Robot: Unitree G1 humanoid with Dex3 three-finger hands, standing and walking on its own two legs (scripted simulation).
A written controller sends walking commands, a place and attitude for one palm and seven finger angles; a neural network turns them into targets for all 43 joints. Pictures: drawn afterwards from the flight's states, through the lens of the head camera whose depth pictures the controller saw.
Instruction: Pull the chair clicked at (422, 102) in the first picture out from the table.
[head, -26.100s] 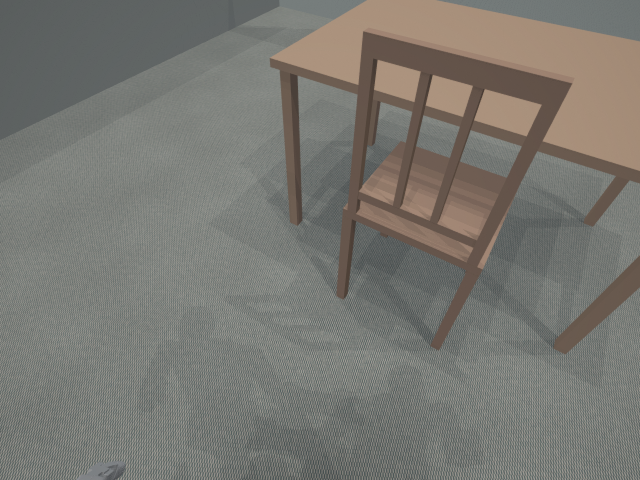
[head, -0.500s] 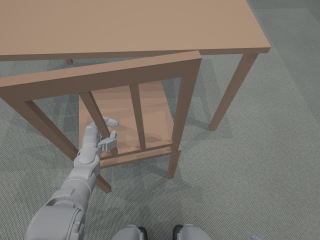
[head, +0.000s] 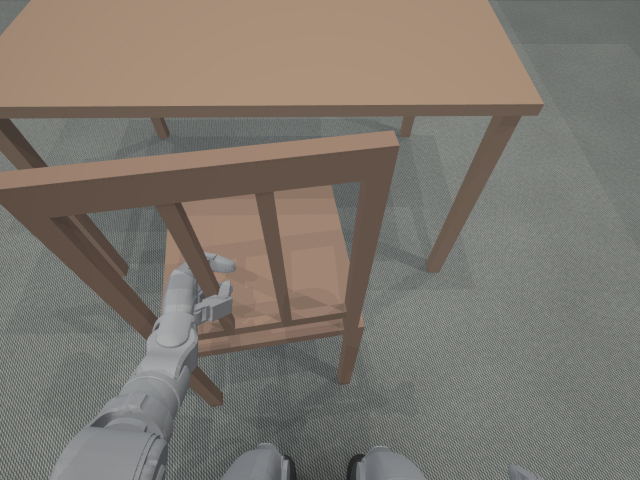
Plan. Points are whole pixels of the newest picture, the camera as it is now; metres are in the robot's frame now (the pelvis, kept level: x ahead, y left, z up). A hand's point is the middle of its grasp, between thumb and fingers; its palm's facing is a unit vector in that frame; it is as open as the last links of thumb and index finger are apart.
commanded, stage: step backward, pulling the chair out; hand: left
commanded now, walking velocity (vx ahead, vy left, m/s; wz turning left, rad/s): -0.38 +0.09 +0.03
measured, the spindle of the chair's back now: (205, 277) +0.38 +0.17 -0.02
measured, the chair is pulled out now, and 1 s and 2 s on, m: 0.19 0.30 0.58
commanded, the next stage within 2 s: stop walking, hand still on the chair in 1.70 s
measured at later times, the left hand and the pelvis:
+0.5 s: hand (222, 311) +0.34 +0.15 -0.05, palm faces +0.10 -0.98 -0.19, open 5.3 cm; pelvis -0.04 -0.01 +0.00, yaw -2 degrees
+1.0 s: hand (210, 376) +0.25 +0.15 -0.05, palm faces +0.05 -0.98 -0.19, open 5.3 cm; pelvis -0.14 +0.00 +0.00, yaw +0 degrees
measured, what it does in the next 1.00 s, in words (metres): walks backwards: left foot, then right foot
